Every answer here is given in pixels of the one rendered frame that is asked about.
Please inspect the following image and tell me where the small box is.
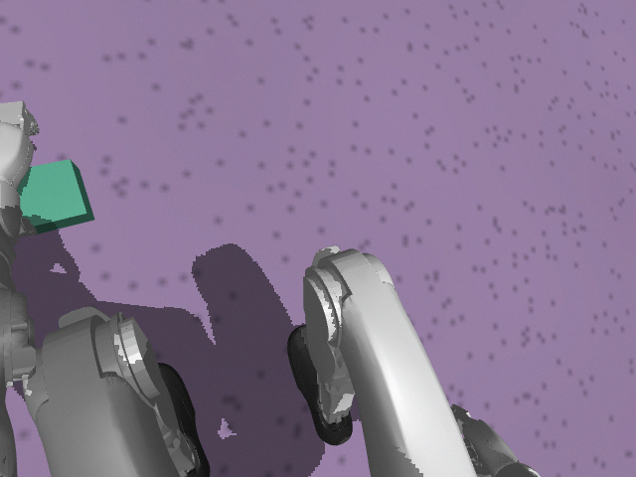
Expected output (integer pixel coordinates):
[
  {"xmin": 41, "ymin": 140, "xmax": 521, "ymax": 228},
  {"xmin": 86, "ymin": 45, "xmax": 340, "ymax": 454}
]
[{"xmin": 17, "ymin": 159, "xmax": 94, "ymax": 235}]

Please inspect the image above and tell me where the left robot arm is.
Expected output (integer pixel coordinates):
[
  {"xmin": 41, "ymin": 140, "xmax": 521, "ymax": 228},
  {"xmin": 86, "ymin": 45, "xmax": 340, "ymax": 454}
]
[{"xmin": 0, "ymin": 180, "xmax": 36, "ymax": 477}]

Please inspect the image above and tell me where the left robot foot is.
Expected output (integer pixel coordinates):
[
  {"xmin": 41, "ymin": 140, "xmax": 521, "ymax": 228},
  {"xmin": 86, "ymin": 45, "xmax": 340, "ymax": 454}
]
[{"xmin": 158, "ymin": 363, "xmax": 210, "ymax": 477}]

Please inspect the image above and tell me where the right robot foot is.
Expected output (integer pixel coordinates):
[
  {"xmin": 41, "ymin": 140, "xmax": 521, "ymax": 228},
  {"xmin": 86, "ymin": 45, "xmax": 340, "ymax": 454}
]
[{"xmin": 287, "ymin": 325, "xmax": 353, "ymax": 445}]

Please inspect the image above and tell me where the left robot hand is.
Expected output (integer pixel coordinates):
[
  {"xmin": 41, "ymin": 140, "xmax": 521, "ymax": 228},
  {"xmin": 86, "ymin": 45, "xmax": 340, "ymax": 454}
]
[{"xmin": 0, "ymin": 101, "xmax": 39, "ymax": 238}]

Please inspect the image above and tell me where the right robot hand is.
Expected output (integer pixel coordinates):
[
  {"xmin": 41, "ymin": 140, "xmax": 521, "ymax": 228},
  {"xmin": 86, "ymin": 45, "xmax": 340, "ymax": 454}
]
[{"xmin": 451, "ymin": 404, "xmax": 520, "ymax": 477}]

